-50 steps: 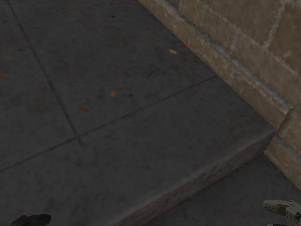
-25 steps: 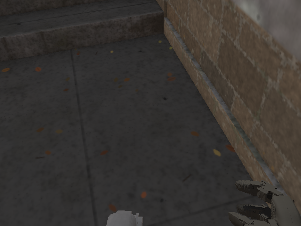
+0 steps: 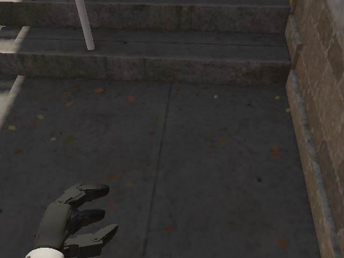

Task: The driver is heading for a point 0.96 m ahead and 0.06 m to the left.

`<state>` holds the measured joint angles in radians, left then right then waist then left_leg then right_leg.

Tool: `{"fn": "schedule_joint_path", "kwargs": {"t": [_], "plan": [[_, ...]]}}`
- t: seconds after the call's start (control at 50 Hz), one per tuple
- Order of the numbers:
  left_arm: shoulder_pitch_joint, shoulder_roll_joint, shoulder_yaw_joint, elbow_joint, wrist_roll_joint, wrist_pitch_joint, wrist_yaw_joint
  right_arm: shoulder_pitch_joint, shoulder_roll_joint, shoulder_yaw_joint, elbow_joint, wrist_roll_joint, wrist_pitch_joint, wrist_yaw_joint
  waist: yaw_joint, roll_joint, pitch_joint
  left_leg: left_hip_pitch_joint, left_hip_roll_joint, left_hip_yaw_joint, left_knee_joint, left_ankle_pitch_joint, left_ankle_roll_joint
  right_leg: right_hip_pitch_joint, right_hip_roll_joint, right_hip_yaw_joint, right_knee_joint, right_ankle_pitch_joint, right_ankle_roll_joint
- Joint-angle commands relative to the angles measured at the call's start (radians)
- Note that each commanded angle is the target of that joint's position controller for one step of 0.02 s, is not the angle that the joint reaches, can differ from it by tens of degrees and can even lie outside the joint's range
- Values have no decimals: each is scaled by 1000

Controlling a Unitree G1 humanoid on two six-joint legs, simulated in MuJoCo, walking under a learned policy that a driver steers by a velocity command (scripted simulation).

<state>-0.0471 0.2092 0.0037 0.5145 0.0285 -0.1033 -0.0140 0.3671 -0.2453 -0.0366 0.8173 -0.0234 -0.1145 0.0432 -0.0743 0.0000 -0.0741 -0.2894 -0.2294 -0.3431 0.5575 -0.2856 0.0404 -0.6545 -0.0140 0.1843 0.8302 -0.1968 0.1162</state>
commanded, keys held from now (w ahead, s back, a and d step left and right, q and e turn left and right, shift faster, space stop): q+shift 0.32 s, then shift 0.20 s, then e+shift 0.10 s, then w+e+shift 0.38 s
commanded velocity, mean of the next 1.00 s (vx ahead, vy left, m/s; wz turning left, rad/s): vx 0.21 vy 0.00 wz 0.26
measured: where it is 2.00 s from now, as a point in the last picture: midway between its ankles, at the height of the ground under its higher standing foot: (210, 147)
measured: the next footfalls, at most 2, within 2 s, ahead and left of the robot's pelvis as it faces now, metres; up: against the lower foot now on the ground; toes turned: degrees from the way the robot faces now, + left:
right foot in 0.04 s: +0.14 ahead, -0.16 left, +0.00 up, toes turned +11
left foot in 0.50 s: +0.05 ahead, +0.11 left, +0.00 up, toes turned +30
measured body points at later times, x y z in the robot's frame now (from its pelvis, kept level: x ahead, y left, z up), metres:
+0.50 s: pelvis +0.05 -0.02 -0.02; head +0.05 +0.01 +0.43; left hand +0.01 +0.28 -0.13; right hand +0.37 -0.11 -0.06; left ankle +0.01 +0.08 -0.74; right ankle +0.10 -0.16 -0.73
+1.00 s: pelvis +0.17 -0.01 +0.01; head +0.17 -0.02 +0.46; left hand +0.28 +0.26 -0.08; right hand +0.27 -0.29 -0.12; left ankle +0.01 +0.09 -0.73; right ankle +0.33 -0.12 -0.66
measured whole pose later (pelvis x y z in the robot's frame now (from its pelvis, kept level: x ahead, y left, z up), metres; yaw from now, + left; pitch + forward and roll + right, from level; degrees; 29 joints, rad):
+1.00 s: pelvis +0.17 -0.01 +0.01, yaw +13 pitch +3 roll +2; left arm 0.19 0.25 0.04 0.70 0.00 0.02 -0.08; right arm 0.37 -0.30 -0.09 0.86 -0.03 -0.08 0.00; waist -0.04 -0.01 -0.10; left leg 0.06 0.08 0.29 0.21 -0.30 -0.07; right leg -0.78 -0.14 -0.04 1.00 -0.13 -0.05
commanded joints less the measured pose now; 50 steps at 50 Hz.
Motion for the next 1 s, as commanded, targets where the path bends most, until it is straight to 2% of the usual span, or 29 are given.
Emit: {"fn": "schedule_joint_path", "kwargs": {"t": [0.02, 0.04, 0.06, 0.08, 0.1, 0.12, 0.14, 0.18, 0.22, 0.26, 0.3, 0.34, 0.4, 0.46, 0.48, 0.5, 0.52, 0.54, 0.56, 0.58, 0.62, 0.64, 0.66, 0.7, 0.74, 0.84, 0.86, 0.92, 1.0], "plan": [[311, 116, 73, 41, -18, 9, -12, -160, -113, -49, -173, 30, -5, 20, 168, 28, 31, -212, 163, -316, -13, 217, 96, 561, 9, -47, -289, 169, -41], [384, 138, 78, 26, -48, 0, 2, -39, -35, -32, -158, 55, -7, 25, 154, -11, -104, -188, 102, -256, 180, 143, 42, 753, -122, 35, -267, 387, -191], [341, 285, 104, -19, -65, -10, -1, 151, 78, -12, -173, 25, -13, 16, 16, -316, -293, -379, -47, 10, 507, -335, -76, 980, -445, 385, -220, 1006, -577], [283, 283, 110, -57, -12, -16, 1, 122, -63, -32, -183, -5, -7, 27, 63, -316, -229, -552, 18, 106, 674, -478, -126, 880, -555, 601, -367, 783, -665], [266, 244, 113, -47, -12, -25, 14, -4, -151, -65, -184, 3, 7, 12, 103, -202, -40, -589, 116, 154, 846, -366, -159, 704, -463, 512, -435, 461, -560], [190, 124, 88, 7, -7, 49, 62, -144, -151, -70, -252, 93, 100, -32, 54, -126, 34, -579, 224, 243, 1018, -310, -140, 555, -383, 271, -435, 386, -358], [128, 74, 62, -6, -25, 77, 85, -125, -149, -55, -260, 94, 139, -57, 29, -136, 55, -528, 251, 242, 1021, -232, -128, 449, -304, 164, -473, 272, -297], [65, 78, 48, 2, -25, 100, 110, -172, -114, -44, -310, 75, 199, -69, 22, -125, 58, -462, 252, 269, 948, -88, -122, 349, -211, -22, -510, 219, -286], [115, 120, 67, 49, -13, 110, 122, -221, -95, -38, -351, 76, 206, -69, 42, -87, 59, -496, 298, 269, 871, -5, -134, 376, -234, -89, -514, 240, -298], [189, 165, 95, 89, -37, 110, 136, -207, -61, -26, -380, 59, 208, -56, 64, -125, 14, -549, 328, 278, 826, -1, -159, 502, -274, -109, -492, 273, -322], [222, 196, 109, 119, -40, 90, 176, -240, -87, -29, -420, 48, 197, -46, 70, -133, -10, -522, 347, 257, 752, 66, -168, 500, -275, -143, -482, 170, -298], [169, 202, 104, 99, -14, 94, 164, -275, -114, -39, -412, 61, 203, -28, 81, -120, -34, -423, 338, 295, 660, 65, -154, 438, -280, -198, -460, 130, -300], [191, 234, 114, 109, -41, 105, 129, -308, -83, -31, -410, 59, 192, -17, 102, -100, -38, -251, 310, 356, 431, -114, -99, 403, -287, -228, -435, 74, -300], [176, 254, 107, 113, -43, 124, 88, -298, -72, -41, -393, 91, 186, -1, 73, -84, -32, -54, 268, 406, 115, -98, -33, 395, -297, -234, -405, 5, -247], [225, 213, 93, 138, -44, 127, 68, -266, -100, -55, -384, 87, 187, 1, 66, -26, -23, 64, 259, 354, -44, 11, 4, 361, -251, -286, -322, -13, -187], [250, 129, 68, 124, -14, 123, 49, -235, -190, -74, -392, 70, 182, -3, 94, 250, -21, 235, 403, 102, -75, 477, 59, 160, -110, -421, 10, -271, -90], [203, 116, 48, 73, 4, 112, 45, -238, -228, -60, -416, 40, 172, -2, 100, 470, -84, 270, 556, -134, -84, 794, 218, -18, -14, -347, 242, -480, -25], [229, 161, 61, 91, -31, 100, 48, -214, -165, -35, -401, -3, 150, 5, 70, 377, -233, 213, 628, -116, -113, 776, 361, 70, -34, -199, 410, -499, -25], [211, 160, 57, 91, -71, 100, 40, -262, -110, -22, -382, -5, 135, 9, 80, 287, -171, 138, 584, -99, -150, 561, 330, 79, -49, -164, 428, -473, -36], [216, 120, 48, 125, -69, 118, 39, -299, -24, 2, -360, 15, 136, 13, 111, 190, -115, 105, 523, -19, -159, 308, 233, 76, -81, -122, 379, -444, -34], [266, 90, 46, 155, -72, 143, 37, -361, 40, 26, -355, 34, 129, 10, 131, 190, -16, 5, 486, 120, -161, 245, 146, 140, -68, -69, 281, -383, -28], [432, 197, 70, 195, 7, 19, -28, -157, -168, -35, -290, 22, 71, 43, 103, 28, 199, -42, 528, 60, -270, -137, 88, 66, -60, -67, 301, -335, -6], [334, 173, 66, 142, 21, -12, -48, -115, -277, -81, -263, -1, 48, 22, 83, 61, 165, 100, 569, -17, -340, -317, 111, -96, -24, -120, 278, -276, -37], [215, 118, 44, 101, -2, -27, -47, -58, -164, -53, -200, -60, 18, -24, 3, 138, 79, 321, 633, -85, -346, -342, 139, -332, -19, -10, 358, -101, -118], [237, 67, 31, 100, -11, -19, -38, -113, -75, -18, -168, -56, 7, -27, 58, 168, 21, 295, 613, 42, -345, -289, 124, -327, -16, -20, 458, -28, -160], [241, 34, -3, 71, 5, 14, -89, -119, -76, -9, -103, -102, -22, -54, 65, 134, 50, 257, 632, 247, -410, -159, 123, -381, -56, -92, 524, 58, -138], [196, 145, 65, 129, -59, 56, -42, -89, -123, -53, -69, 16, 14, -28, 17, -7, -9, 304, 532, 358, -400, -54, 69, -337, -89, -129, 413, 68, -147], [89, 81, 43, 64, -51, 105, -53, -92, -159, -64, -39, 7, 29, -42, 33, 198, 77, 214, 520, 486, -495, -66, 65, -238, -138, -188, 280, 80, -156], [93, 112, 56, 97, -26, 120, -83, -99, -213, -86, -27, 1, 12, -51, 66, 130, 137, 262, 562, 555, -573, -106, 69, -122, -174, -218, 77, 50, -192]]}}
